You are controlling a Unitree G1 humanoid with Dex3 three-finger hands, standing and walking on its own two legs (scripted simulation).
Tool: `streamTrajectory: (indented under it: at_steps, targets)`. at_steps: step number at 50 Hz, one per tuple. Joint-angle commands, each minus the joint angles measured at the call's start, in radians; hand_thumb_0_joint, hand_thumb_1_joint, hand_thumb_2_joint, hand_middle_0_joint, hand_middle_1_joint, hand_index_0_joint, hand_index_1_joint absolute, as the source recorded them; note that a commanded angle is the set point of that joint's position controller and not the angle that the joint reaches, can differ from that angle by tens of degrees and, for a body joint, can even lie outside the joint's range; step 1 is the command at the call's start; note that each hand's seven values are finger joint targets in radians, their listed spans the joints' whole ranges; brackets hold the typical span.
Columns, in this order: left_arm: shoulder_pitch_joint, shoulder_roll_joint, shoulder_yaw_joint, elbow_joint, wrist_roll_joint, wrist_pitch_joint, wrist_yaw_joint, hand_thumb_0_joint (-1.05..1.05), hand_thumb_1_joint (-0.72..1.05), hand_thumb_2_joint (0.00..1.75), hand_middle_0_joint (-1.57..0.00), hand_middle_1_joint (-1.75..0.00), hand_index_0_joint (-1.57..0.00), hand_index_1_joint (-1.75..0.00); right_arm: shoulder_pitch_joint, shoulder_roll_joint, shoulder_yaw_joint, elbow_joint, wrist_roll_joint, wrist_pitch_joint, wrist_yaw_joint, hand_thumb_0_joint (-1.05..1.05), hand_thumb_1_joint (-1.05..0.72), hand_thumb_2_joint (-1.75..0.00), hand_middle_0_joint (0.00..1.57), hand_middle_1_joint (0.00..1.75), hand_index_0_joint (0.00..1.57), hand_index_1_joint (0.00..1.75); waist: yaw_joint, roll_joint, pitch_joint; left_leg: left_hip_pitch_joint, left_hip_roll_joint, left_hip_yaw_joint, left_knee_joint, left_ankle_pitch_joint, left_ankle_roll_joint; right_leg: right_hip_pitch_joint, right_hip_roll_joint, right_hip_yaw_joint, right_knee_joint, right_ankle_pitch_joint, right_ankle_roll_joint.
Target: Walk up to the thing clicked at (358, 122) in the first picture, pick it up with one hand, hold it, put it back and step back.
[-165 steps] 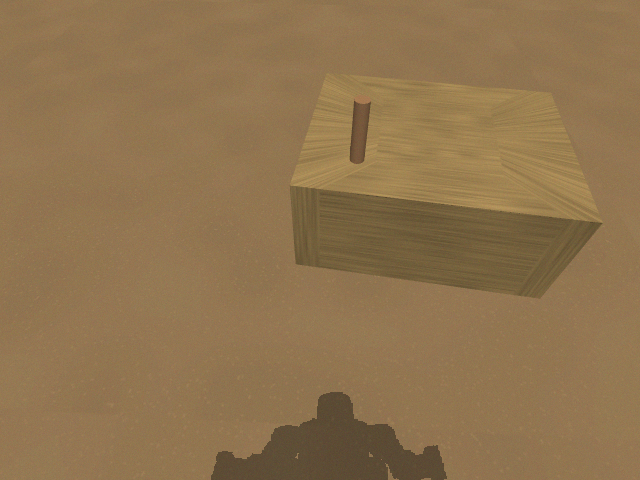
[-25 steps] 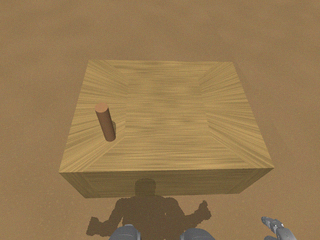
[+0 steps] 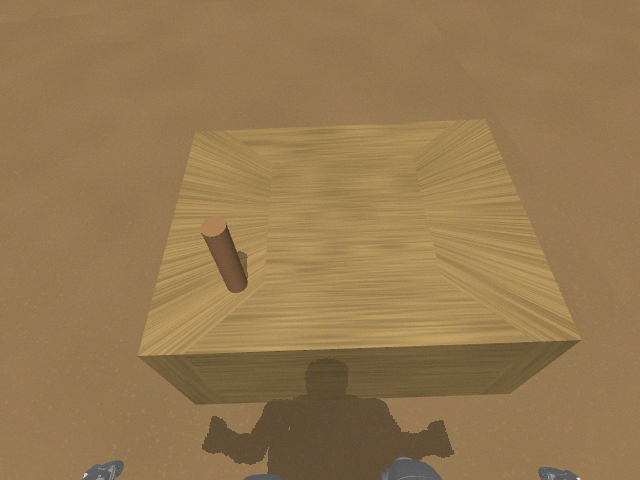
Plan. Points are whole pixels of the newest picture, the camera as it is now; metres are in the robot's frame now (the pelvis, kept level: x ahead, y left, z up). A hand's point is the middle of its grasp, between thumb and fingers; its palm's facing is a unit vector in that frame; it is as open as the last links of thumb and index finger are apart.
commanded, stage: walk up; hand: left
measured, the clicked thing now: (226, 258) +0.55 +0.23 -0.22
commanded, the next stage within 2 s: stand in 1.14 s
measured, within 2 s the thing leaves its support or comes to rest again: neither
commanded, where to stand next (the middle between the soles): +0.08 +0.02 m, yaw +0 degrees
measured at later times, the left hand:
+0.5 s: hand out of the picture +0.09 +0.26 -0.13, palm faces +0.01 -0.94 -0.34, open 7.4 cm
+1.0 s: hand out of the picture +0.12 +0.25 -0.13, palm faces +0.01 -0.94 -0.33, open 7.4 cm
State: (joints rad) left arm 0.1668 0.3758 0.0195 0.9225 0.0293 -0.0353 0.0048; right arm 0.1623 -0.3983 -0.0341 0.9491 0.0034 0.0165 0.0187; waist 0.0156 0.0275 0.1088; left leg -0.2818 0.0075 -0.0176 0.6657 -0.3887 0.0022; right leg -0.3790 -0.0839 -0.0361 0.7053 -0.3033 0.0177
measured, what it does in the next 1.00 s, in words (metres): stands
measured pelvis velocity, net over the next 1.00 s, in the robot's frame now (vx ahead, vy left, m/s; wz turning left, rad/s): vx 0.02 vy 0.00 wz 0.01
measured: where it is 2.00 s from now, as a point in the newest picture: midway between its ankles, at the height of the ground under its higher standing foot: outside the picture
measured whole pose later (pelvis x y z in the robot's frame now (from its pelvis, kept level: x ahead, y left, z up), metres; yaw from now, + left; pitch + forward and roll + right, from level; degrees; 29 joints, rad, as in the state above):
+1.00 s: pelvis +0.02 +0.00 +0.03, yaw +0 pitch -3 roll +0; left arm 0.06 0.34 0.02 1.16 0.01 -0.01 -0.01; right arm 0.10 -0.36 -0.01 1.14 -0.01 0.00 0.01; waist 0.00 0.01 0.05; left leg -0.08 0.03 -0.03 0.36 -0.24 -0.04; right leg -0.16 -0.04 -0.04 0.38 -0.18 0.02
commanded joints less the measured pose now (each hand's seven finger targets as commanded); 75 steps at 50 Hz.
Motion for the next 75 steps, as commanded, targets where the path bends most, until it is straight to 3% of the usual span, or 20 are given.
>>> streamTrajectory:
  at_steps: [1,2,3,4,5,6,7,10,12,16,24,33,56,58,61,67,71,75]
  targets:
    - [-0.033,0.164,0.044,-0.070,-0.029,0.004,0.011,0.00,0.90,0.90,-0.20,-0.30,-0.20,-0.30,0.063,-0.222,-0.059,-0.011,-0.031,-0.060,-0.032,0.00,-0.90,-0.90,0.20,0.30,0.20,0.30,-0.017,-0.012,-0.224,0.211,0.162,-0.236,-0.294,0.308,0.070,-0.005,-0.024,0.066,0.051,0.187,-0.057]
    - [-0.039,0.168,0.044,-0.046,-0.032,0.012,0.015,0.00,0.90,0.90,-0.20,-0.30,-0.20,-0.30,-0.019,-0.281,-0.060,-0.026,-0.022,-0.061,-0.029,0.00,-0.90,-0.90,0.20,0.30,0.20,0.30,0.010,0.066,-0.170,0.103,0.270,-0.360,-0.286,0.241,0.151,-0.014,0.040,0.025,-0.018,-0.078,-0.032]
    - [-0.056,0.211,0.055,-0.015,-0.020,0.013,0.015,0.00,0.90,0.90,-0.20,-0.30,-0.20,-0.30,-0.071,-0.286,-0.059,-0.028,-0.015,-0.058,-0.023,0.00,-0.90,-0.90,0.20,0.30,0.20,0.30,0.008,0.074,-0.124,-0.058,0.273,-0.337,-0.285,0.148,0.183,0.115,0.022,0.048,-0.021,-0.167,-0.038]
    - [-0.040,0.213,0.055,0.003,-0.017,0.006,0.011,0.00,0.90,0.90,-0.20,-0.30,-0.20,-0.30,-0.109,-0.244,-0.045,-0.027,-0.014,-0.055,-0.021,0.00,-0.90,-0.90,0.20,0.30,0.20,0.30,0.034,0.057,-0.101,-0.097,0.218,-0.251,-0.259,0.150,0.147,0.184,0.016,0.066,-0.101,-0.100,-0.044]
    - [-0.040,0.206,0.053,0.008,-0.019,0.000,0.005,0.00,0.90,0.90,-0.20,-0.30,-0.20,-0.30,-0.108,-0.206,-0.030,-0.023,-0.014,-0.055,-0.019,0.00,-0.90,-0.90,0.20,0.30,0.20,0.30,0.035,0.036,-0.108,-0.077,0.141,-0.133,-0.231,0.177,0.092,0.206,-0.001,0.077,-0.189,0.007,-0.053]
    - [-0.038,0.211,0.051,0.016,-0.022,-0.008,0.003,0.00,0.90,0.90,-0.20,-0.30,-0.20,-0.30,-0.099,-0.186,-0.020,-0.018,-0.010,-0.057,-0.020,0.00,-0.90,-0.90,0.20,0.30,0.20,0.30,0.025,0.053,-0.129,-0.050,0.088,-0.086,-0.205,0.207,0.050,0.216,-0.032,0.115,-0.196,0.145,-0.070]
    - [-0.049,0.221,0.053,0.024,-0.025,-0.009,0.003,0.00,0.90,0.90,-0.20,-0.30,-0.20,-0.30,-0.073,-0.178,-0.017,0.000,-0.010,-0.059,-0.022,0.00,-0.90,-0.90,0.20,0.30,0.20,0.30,0.010,0.051,-0.131,-0.049,0.071,-0.080,-0.201,0.215,0.032,0.227,-0.045,0.129,-0.200,0.205,-0.080]
    - [-0.100,0.211,0.040,0.046,-0.026,0.000,-0.002,0.00,0.90,0.90,-0.20,-0.30,-0.20,-0.30,-0.066,-0.192,-0.016,0.039,-0.013,-0.055,-0.019,0.00,-0.90,-0.90,0.20,0.30,0.20,0.30,0.000,0.080,-0.083,-0.057,0.103,-0.139,-0.315,0.028,0.046,0.182,-0.020,0.096,-0.231,0.017,-0.065]
    - [-0.099,0.202,0.037,0.070,-0.026,0.002,-0.005,0.00,0.90,0.90,-0.20,-0.30,-0.20,-0.30,-0.100,-0.195,-0.015,0.046,-0.015,-0.053,-0.017,0.00,-0.90,-0.90,0.20,0.30,0.20,0.30,0.013,0.062,-0.052,-0.060,0.115,-0.151,-0.336,-0.002,0.047,0.184,0.002,0.082,-0.266,-0.014,-0.055]
    - [-0.119,0.215,0.038,0.101,-0.023,-0.009,-0.006,0.00,0.90,0.90,-0.20,-0.30,-0.20,-0.30,-0.073,-0.184,-0.010,0.072,-0.008,-0.056,-0.018,0.00,-0.90,-0.90,0.20,0.30,0.20,0.30,-0.009,-0.007,-0.101,0.025,0.091,-0.096,-0.294,0.152,0.034,0.223,-0.039,0.119,-0.321,0.126,-0.064]
    - [-0.139,0.197,0.035,0.146,-0.025,-0.010,-0.004,0.00,0.90,0.90,-0.20,-0.30,-0.20,-0.30,-0.092,-0.181,-0.016,0.103,-0.004,-0.051,-0.023,0.00,-0.90,-0.90,0.20,0.30,0.20,0.30,-0.016,-0.031,-0.168,0.128,0.100,-0.070,-0.299,0.312,0.030,0.259,-0.048,0.091,-0.341,0.256,-0.050]
    - [-0.154,0.190,0.037,0.166,-0.023,-0.005,-0.001,0.00,0.90,0.90,-0.20,-0.30,-0.20,-0.30,-0.112,-0.176,-0.017,0.120,-0.006,-0.043,-0.025,0.00,-0.90,-0.90,0.20,0.30,0.20,0.30,-0.016,-0.042,-0.158,0.154,0.101,-0.060,-0.321,0.358,0.022,0.271,-0.051,0.081,-0.361,0.278,-0.041]
    - [-0.166,0.178,0.050,0.163,-0.016,0.005,-0.002,0.00,0.90,0.90,-0.20,-0.30,-0.20,-0.30,-0.095,-0.165,-0.016,0.124,-0.013,-0.043,-0.027,0.00,-0.90,-0.90,0.20,0.30,0.20,0.30,-0.013,-0.027,-0.143,0.143,0.100,-0.055,-0.360,0.322,0.019,0.302,-0.036,0.080,-0.382,0.234,-0.036]
    - [-0.157,0.181,0.040,0.163,-0.027,0.003,-0.001,0.00,0.90,0.90,-0.20,-0.30,-0.20,-0.30,-0.107,-0.171,-0.015,0.118,-0.012,-0.045,-0.029,0.00,-0.90,-0.90,0.20,0.30,0.20,0.30,-0.015,-0.029,-0.141,0.154,0.126,-0.070,-0.375,0.408,0.006,0.314,-0.052,0.089,-0.375,0.347,-0.035]
    - [-0.150,0.179,0.038,0.163,-0.029,0.003,0.000,0.00,0.90,0.90,-0.20,-0.30,-0.20,-0.30,-0.106,-0.176,-0.015,0.122,-0.011,-0.047,-0.030,0.00,-0.90,-0.90,0.20,0.30,0.20,0.30,-0.013,-0.010,-0.158,0.168,0.126,-0.065,-0.382,0.442,0.003,0.336,-0.052,0.086,-0.366,0.387,-0.034]
    - [-0.148,0.185,0.031,0.163,-0.025,0.004,-0.001,0.00,0.90,0.90,-0.20,-0.30,-0.20,-0.30,-0.113,-0.166,-0.012,0.126,-0.010,-0.043,-0.027,0.00,-0.90,-0.90,0.20,0.30,0.20,0.30,-0.017,-0.019,-0.153,0.184,0.125,-0.059,-0.398,0.382,-0.003,0.318,-0.048,0.087,-0.392,0.324,-0.034]
    - [-0.146,0.192,0.028,0.164,-0.022,0.007,-0.001,0.00,0.90,0.90,-0.20,-0.30,-0.20,-0.30,-0.106,-0.167,-0.012,0.127,-0.012,-0.036,-0.024,0.00,-0.90,-0.90,0.20,0.30,0.20,0.30,-0.021,-0.027,-0.117,0.157,0.117,-0.055,-0.409,0.260,0.001,0.286,-0.047,0.097,-0.420,0.207,-0.031]
    - [-0.139,0.198,0.028,0.164,-0.023,0.006,-0.003,0.00,0.90,0.90,-0.20,-0.30,-0.20,-0.30,-0.102,-0.159,-0.011,0.128,-0.014,-0.037,-0.020,0.00,-0.90,-0.90,0.20,0.30,0.20,0.30,-0.018,-0.025,-0.106,0.146,0.114,-0.060,-0.417,0.237,0.001,0.267,-0.047,0.102,-0.424,0.158,-0.033]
